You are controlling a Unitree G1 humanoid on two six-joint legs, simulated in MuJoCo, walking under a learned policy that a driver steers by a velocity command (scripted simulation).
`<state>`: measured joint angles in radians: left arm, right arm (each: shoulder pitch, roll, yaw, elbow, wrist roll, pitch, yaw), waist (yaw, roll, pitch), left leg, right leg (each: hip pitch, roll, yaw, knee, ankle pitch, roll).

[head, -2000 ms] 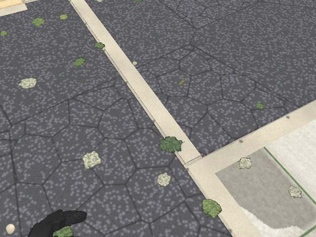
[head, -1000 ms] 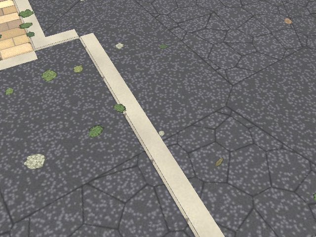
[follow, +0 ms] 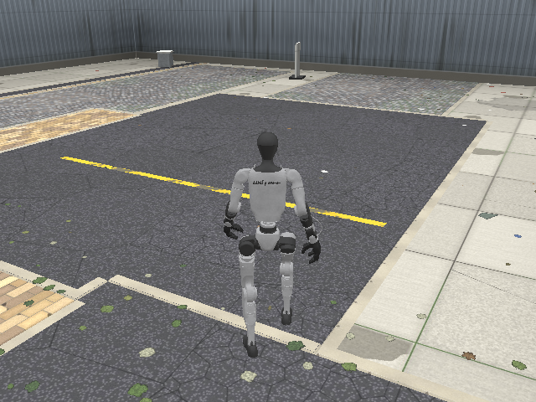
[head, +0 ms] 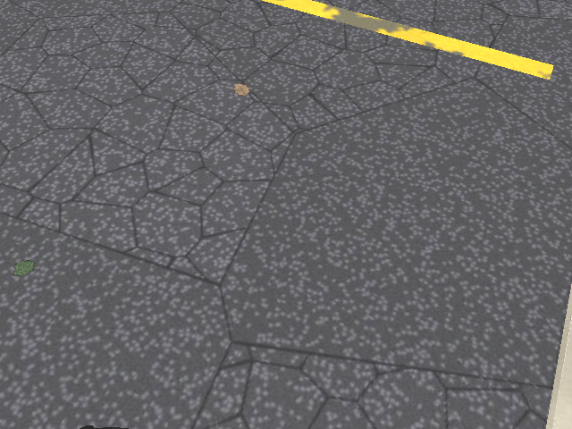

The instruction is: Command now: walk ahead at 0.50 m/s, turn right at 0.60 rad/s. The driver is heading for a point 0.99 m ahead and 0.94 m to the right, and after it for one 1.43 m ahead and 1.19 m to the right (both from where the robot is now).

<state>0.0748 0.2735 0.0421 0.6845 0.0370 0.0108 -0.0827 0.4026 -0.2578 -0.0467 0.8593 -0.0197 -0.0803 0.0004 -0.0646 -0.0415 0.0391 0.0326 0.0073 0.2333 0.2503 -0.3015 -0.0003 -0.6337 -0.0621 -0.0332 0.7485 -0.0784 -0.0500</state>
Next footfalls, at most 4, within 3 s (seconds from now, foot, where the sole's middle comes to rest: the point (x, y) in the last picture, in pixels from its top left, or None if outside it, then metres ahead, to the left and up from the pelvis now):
0.10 right None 0.21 -0.10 -0.78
0.64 left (285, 387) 0.56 -0.01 -0.78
1.12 right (406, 338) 0.67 -0.32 -0.78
1.62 left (381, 229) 1.01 -0.32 -0.78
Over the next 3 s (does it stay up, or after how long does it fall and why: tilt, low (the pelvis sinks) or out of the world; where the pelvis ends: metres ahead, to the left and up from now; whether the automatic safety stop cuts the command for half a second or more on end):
stays up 1.18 -0.93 0.01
